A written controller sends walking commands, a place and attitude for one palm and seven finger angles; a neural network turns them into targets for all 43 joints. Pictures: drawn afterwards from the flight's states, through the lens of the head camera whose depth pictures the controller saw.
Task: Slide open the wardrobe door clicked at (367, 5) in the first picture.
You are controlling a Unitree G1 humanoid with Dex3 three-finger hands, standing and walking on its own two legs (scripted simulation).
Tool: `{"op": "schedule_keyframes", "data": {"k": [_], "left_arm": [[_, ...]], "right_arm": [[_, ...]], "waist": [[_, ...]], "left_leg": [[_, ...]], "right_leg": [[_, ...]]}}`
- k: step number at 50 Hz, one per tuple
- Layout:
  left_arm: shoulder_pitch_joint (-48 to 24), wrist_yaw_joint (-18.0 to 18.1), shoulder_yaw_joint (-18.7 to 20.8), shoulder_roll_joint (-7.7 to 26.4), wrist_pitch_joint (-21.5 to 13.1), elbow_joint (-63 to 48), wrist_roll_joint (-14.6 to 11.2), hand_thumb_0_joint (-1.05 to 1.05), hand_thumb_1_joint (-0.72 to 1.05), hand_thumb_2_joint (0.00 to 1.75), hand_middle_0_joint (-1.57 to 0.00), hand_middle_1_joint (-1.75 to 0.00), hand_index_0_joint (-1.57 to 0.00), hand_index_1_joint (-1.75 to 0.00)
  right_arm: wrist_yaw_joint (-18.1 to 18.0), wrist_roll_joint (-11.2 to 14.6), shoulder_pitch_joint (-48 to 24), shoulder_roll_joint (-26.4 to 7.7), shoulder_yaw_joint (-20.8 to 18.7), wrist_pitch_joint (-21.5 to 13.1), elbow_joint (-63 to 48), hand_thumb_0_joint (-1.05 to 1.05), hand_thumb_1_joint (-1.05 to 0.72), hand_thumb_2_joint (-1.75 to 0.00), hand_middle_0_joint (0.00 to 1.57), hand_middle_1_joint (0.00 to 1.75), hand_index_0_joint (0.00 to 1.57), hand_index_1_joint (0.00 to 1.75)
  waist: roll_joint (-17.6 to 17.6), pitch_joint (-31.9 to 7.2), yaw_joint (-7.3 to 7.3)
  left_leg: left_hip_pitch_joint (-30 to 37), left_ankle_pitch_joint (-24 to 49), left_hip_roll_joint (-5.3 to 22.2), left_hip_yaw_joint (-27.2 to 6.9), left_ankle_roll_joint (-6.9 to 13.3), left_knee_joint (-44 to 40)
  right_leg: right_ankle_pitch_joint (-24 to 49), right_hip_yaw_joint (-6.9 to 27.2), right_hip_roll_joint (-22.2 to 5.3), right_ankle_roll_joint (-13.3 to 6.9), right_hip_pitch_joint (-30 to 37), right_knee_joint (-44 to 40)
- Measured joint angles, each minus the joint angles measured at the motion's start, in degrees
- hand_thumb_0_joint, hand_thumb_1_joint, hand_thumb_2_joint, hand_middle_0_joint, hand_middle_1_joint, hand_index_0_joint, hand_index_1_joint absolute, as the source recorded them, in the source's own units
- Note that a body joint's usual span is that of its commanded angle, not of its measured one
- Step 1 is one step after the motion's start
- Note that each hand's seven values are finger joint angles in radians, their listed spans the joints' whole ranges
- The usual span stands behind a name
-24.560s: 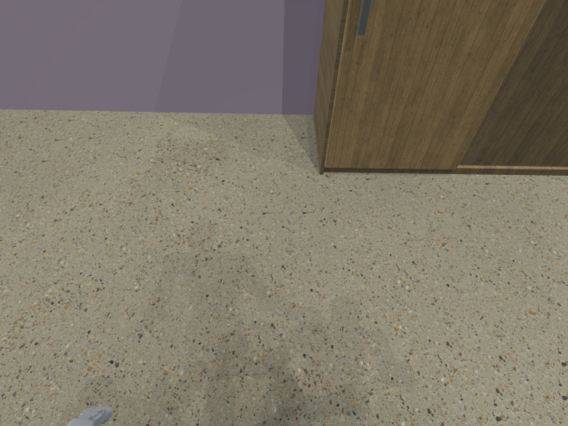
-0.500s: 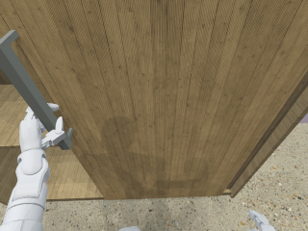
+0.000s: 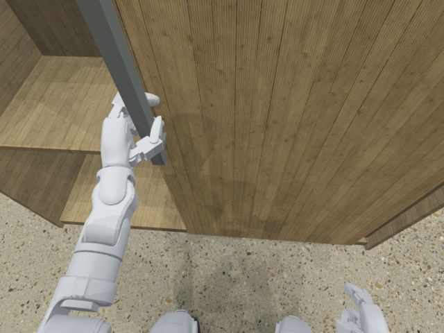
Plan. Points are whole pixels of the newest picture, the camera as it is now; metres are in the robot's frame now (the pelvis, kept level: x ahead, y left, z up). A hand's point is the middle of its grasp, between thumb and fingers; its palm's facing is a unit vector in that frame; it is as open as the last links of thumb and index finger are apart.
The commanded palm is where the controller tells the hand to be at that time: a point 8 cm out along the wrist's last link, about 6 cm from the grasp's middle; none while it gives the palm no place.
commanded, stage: stop walking and hold the door there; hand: left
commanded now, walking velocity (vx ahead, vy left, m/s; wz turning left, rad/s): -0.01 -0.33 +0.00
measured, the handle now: (139, 89) +0.45 +0.16 +0.16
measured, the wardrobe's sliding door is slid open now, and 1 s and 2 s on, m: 0.60 0.60 0.60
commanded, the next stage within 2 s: loosen the grip on the handle in 1.06 s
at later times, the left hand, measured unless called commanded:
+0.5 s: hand (155, 141) +0.39 +0.14 +0.11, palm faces +0.07 -0.99 -0.10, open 6.3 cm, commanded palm +0.36 +0.16 +0.10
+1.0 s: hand (153, 141) +0.38 +0.14 +0.11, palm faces +0.02 -1.00 -0.10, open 6.3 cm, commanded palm +0.36 +0.15 +0.10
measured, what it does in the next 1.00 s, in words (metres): steps on the spot: right foot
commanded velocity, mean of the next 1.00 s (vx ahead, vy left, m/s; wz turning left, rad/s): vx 0.01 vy -0.04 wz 0.00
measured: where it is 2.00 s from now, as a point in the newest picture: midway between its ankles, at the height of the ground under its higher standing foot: outside the picture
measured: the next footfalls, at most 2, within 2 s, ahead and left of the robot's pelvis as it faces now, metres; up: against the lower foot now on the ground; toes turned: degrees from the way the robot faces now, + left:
right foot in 0.24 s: +0.02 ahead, -0.05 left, +0.00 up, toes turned -5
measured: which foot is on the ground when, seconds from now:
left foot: down 0.00-1.00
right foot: up 0.00-0.22, down 0.24-1.00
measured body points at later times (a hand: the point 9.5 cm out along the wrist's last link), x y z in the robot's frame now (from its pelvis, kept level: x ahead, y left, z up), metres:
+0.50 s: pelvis -0.02 +0.03 +0.01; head +0.04 +0.02 +0.46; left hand +0.38 +0.19 +0.12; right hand +0.13 -0.22 -0.10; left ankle -0.02 +0.16 -0.72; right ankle -0.02 -0.04 -0.72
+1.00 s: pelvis -0.02 +0.06 +0.02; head +0.00 +0.04 +0.47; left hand +0.38 +0.20 +0.12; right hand +0.09 -0.18 -0.11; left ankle -0.02 +0.16 -0.72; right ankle -0.02 -0.04 -0.72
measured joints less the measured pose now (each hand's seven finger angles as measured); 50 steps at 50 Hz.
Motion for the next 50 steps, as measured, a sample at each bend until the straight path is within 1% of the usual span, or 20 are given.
{"op": "schedule_keyframes", "data": {"k": [1, 2, 5, 8, 11, 12, 14, 15, 16, 17, 19, 21, 23, 25, 26, 29, 34, 39, 45, 50], "left_arm": [[-1.27, -0.09, -0.90, -0.57, 0.01, 0.04, -0.15, -0.03, 0.68, 0.79, -0.42, -1.39, -0.29, -1.39], [-2.19, 0.05, -1.55, -1.19, 0.26, 0.06, 0.07, -0.02, 0.69, 0.79, -0.41, -1.39, -0.27, -1.39], [-3.71, 0.14, -2.55, -2.41, 1.76, 0.10, 0.12, -0.01, 0.72, 0.79, -0.37, -1.38, -0.23, -1.39], [-4.73, -0.02, -2.77, -2.59, 2.73, 1.41, -0.19, -0.01, 0.74, 0.79, -0.34, -1.37, -0.20, -1.39], [-5.53, -0.19, -2.44, -2.46, 3.20, 3.30, -1.03, 0.00, 0.75, 0.79, -0.32, -1.34, -0.19, -1.39], [-5.79, -0.24, -2.22, -2.43, 3.24, 4.01, -1.21, -0.01, 0.75, 0.79, -0.32, -1.33, -0.18, -1.39], [-6.04, -0.16, -1.33, -2.68, 2.68, 5.63, -1.31, -0.01, 0.75, 0.79, -0.31, -1.30, -0.16, -1.39], [-6.13, -0.12, -1.12, -2.72, 2.40, 6.50, -1.36, -0.01, 0.76, 0.79, -0.30, -1.28, -0.16, -1.39], [-6.36, -0.14, -1.09, -2.79, 2.10, 7.48, -1.34, -0.01, 0.76, 0.79, -0.30, -1.27, -0.16, -1.39], [-6.67, -0.25, -1.17, -2.91, 1.77, 8.55, -1.24, -0.01, 0.76, 0.79, -0.30, -1.27, -0.16, -1.39], [-7.07, -0.69, -1.36, -3.08, 1.21, 10.33, -0.92, 0.00, 0.75, 0.78, -0.30, -1.26, -0.17, -1.39], [-7.33, -1.28, -1.60, -3.23, 0.63, 11.82, -0.45, 0.00, 0.75, 0.78, -0.31, -1.27, -0.19, -1.39], [-7.74, -1.60, -2.32, -3.37, 0.30, 13.02, -0.22, 0.00, 0.74, 0.77, -0.32, -1.28, -0.20, -1.39], [-8.53, -1.80, -3.18, -3.12, -0.13, 14.62, -0.28, 0.00, 0.73, 0.76, -0.32, -1.30, -0.21, -1.39], [-8.62, -1.83, -3.47, -3.09, -0.36, 15.37, -0.38, 0.00, 0.73, 0.76, -0.32, -1.30, -0.22, -1.40], [-8.50, -1.79, -3.96, -2.81, -0.71, 16.79, -0.80, 0.01, 0.73, 0.76, -0.31, -1.29, -0.22, -1.40], [-8.79, -1.54, -4.45, -2.73, -1.37, 19.33, -1.32, 0.01, 0.73, 0.75, -0.30, -1.28, -0.22, -1.40], [-9.40, -1.53, -4.72, -3.25, -2.22, 22.44, -1.87, 0.01, 0.73, 0.75, -0.29, -1.27, -0.22, -1.40], [-10.28, -1.64, -5.11, -3.96, -3.19, 25.63, -2.36, 0.01, 0.73, 0.75, -0.29, -1.25, -0.22, -1.40], [-10.97, -1.59, -5.60, -4.38, -3.71, 27.36, -2.63, 0.01, 0.72, 0.75, -0.29, -1.24, -0.22, -1.40]], "right_arm": [[0.19, 0.20, -0.51, 0.82, -0.20, -0.39, -0.07, 0.01, -0.90, -0.89, 0.20, 0.30, 0.20, 0.30], [0.47, 0.28, -0.87, 1.57, -0.02, -0.84, -0.29, 0.01, -0.90, -0.89, 0.20, 0.30, 0.20, 0.30], [1.70, 0.20, -1.43, 3.82, 1.33, -2.12, -1.40, 0.01, -0.90, -0.89, 0.20, 0.30, 0.20, 0.30], [2.88, -0.22, -1.64, 5.62, 2.86, -2.89, -2.56, 0.01, -0.90, -0.89, 0.20, 0.30, 0.20, 0.30], [3.56, -0.65, -1.75, 6.38, 4.08, -3.09, -3.35, 0.01, -0.90, -0.89, 0.20, 0.30, 0.20, 0.30], [3.64, -0.72, -1.74, 6.40, 4.38, -3.00, -3.50, 0.01, -0.90, -0.89, 0.20, 0.30, 0.20, 0.30], [3.56, -0.76, -2.49, 5.70, 4.70, -2.51, -3.09, 0.00, -0.90, -0.89, 0.20, 0.30, 0.20, 0.30], [3.37, -0.59, -2.51, 5.42, 4.63, -2.18, -2.92, 0.00, -0.90, -0.89, 0.20, 0.30, 0.20, 0.30], [3.08, -0.37, -2.27, 5.12, 4.46, -1.91, -2.79, 0.00, -0.90, -0.89, 0.20, 0.30, 0.20, 0.30], [2.75, -0.18, -1.87, 4.74, 4.22, -1.70, -2.66, 0.00, -0.90, -0.89, 0.20, 0.30, 0.20, 0.30], [2.01, -0.20, -1.05, 3.70, 3.75, -1.54, -2.14, 0.01, -0.90, -0.89, 0.20, 0.30, 0.20, 0.30], [1.18, -0.43, -0.11, 2.46, 3.12, -1.29, -1.81, 0.01, -0.90, -0.89, 0.20, 0.30, 0.20, 0.30], [0.53, -0.55, 0.81, 1.04, 2.20, -0.94, -1.57, 0.01, -0.90, -0.89, 0.20, 0.30, 0.20, 0.30], [0.30, -0.53, 0.89, 0.42, 1.17, -0.17, -0.80, 0.01, -0.90, -0.89, 0.20, 0.30, 0.20, 0.30], [0.33, -0.60, 1.07, 0.05, 0.86, 0.21, -0.73, 0.01, -0.90, -0.89, 0.20, 0.30, 0.20, 0.30], [0.52, -0.68, 1.74, -0.57, 0.35, 0.74, -1.24, 0.01, -0.90, -0.89, 0.20, 0.30, 0.20, 0.30], [0.56, -0.64, 2.83, 0.17, 0.58, 1.15, -1.62, 0.01, -0.90, -0.89, 0.19, 0.30, 0.20, 0.30], [0.41, -0.72, 3.90, 1.74, 1.57, 1.58, -0.70, 0.01, -0.90, -0.89, 0.20, 0.30, 0.20, 0.30], [0.35, -0.80, 4.97, 3.03, 2.36, 2.07, 0.76, 0.01, -0.90, -0.89, 0.20, 0.30, 0.20, 0.30], [0.30, -0.86, 5.44, 3.00, 2.27, 2.21, 1.61, 0.01, -0.90, -0.89, 0.20, 0.30, 0.20, 0.30]], "waist": [[-0.20, 0.98, 0.73], [-0.10, 1.61, 1.31], [0.30, 2.52, 2.24], [0.45, 2.60, 2.78], [1.03, 2.17, 2.92], [1.27, 1.89, 2.96], [3.57, 1.94, 2.26], [4.13, 1.62, 1.82], [4.15, 1.23, 1.59], [3.83, 0.82, 1.48], [2.84, -0.01, 1.08], [1.96, -0.98, 0.59], [1.74, -1.92, 0.23], [0.37, -1.94, 0.50], [0.20, -2.38, 0.64], [0.38, -3.63, 0.28], [0.89, -4.99, -0.09], [1.48, -6.38, 0.00], [2.17, -7.46, 0.41], [2.57, -7.79, 0.71]], "left_leg": [[-0.45, -1.55, -0.11, 0.09, 0.24, 0.96], [-0.58, -2.08, -0.01, 0.11, 0.39, 0.99], [-0.05, -0.88, 0.27, 0.24, 0.64, -0.75], [0.70, -0.05, 0.16, 0.82, 0.86, -1.87], [0.61, -0.29, 0.03, 1.29, 0.79, -1.22], [0.28, -0.63, 0.03, 1.39, 0.70, -0.48], [-0.19, -1.18, 1.38, 0.59, 0.42, 0.80], [-0.57, -0.91, 1.71, 0.20, 0.34, 1.27], [-0.98, -2.41, 1.44, -0.64, 0.33, 2.79], [-1.26, -5.22, 0.76, -1.74, 0.37, 4.74], [-0.64, -8.71, -0.55, -3.14, 0.38, 6.17], [1.45, -7.70, -0.96, -3.18, 0.40, 3.15], [4.25, -2.24, -0.48, -2.73, 0.71, -1.62], [5.25, -2.28, -1.17, -1.85, 0.71, -2.84], [5.33, -2.70, -1.13, -1.46, 0.78, -3.14], [5.08, -3.14, -0.72, -0.85, 1.17, -3.44], [4.85, -3.16, -0.38, -0.18, 1.55, -3.39], [4.82, -3.10, -0.58, 0.40, 1.93, -3.69], [4.92, -3.08, -0.99, 0.83, 2.33, -3.95], [4.99, -3.13, -1.27, 0.92, 2.55, -3.95]], "right_leg": [[-3.00, 1.33, 1.79, -0.51, -1.37, 3.29], [-4.42, 1.54, 3.71, -0.83, -2.39, 5.49], [-2.74, -0.49, 8.64, -1.50, -3.14, 6.12], [0.85, -2.60, 11.76, -2.11, -1.31, 0.90], [4.98, -3.21, 13.38, -2.70, 2.43, -7.65], [6.90, -3.16, 13.59, -3.28, 4.10, -11.15], [7.65, -4.00, 15.19, -7.17, 5.57, -14.01], [8.08, -4.38, 15.56, -8.40, 5.73, -14.61], [8.34, -4.58, 15.54, -9.10, 5.76, -14.86], [8.47, -4.65, 15.28, -9.34, 5.76, -14.99], [8.62, -4.69, 14.46, -9.09, 5.89, -15.35], [8.67, -4.81, 13.79, -8.59, 5.85, -15.48], [8.41, -5.12, 13.66, -7.99, 5.66, -15.03], [8.58, -4.41, 12.89, -7.20, 5.95, -15.19], [9.16, -4.05, 12.95, -6.80, 6.04, -15.92], [10.68, -3.46, 13.45, -6.17, 6.36, -18.12], [11.78, -2.80, 13.86, -6.13, 6.53, -19.57], [12.09, -2.23, 13.67, -5.72, 6.33, -19.87], [12.04, -1.81, 13.28, -5.31, 6.14, -19.72], [11.88, -1.72, 13.00, -5.09, 6.10, -19.47]]}}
